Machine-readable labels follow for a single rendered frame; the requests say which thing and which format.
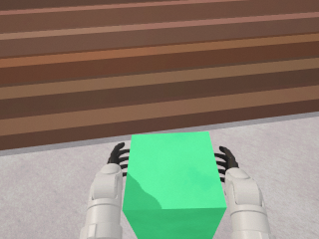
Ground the robot left hand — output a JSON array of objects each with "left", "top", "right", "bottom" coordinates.
[{"left": 107, "top": 142, "right": 130, "bottom": 177}]

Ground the robot right forearm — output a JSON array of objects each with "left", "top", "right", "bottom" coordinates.
[{"left": 224, "top": 167, "right": 276, "bottom": 239}]

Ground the robot right hand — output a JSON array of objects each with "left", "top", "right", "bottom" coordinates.
[{"left": 214, "top": 146, "right": 239, "bottom": 182}]

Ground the robot left forearm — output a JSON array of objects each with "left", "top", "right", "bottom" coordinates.
[{"left": 79, "top": 163, "right": 124, "bottom": 239}]

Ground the carton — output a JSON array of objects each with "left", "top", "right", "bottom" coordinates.
[{"left": 122, "top": 131, "right": 227, "bottom": 239}]

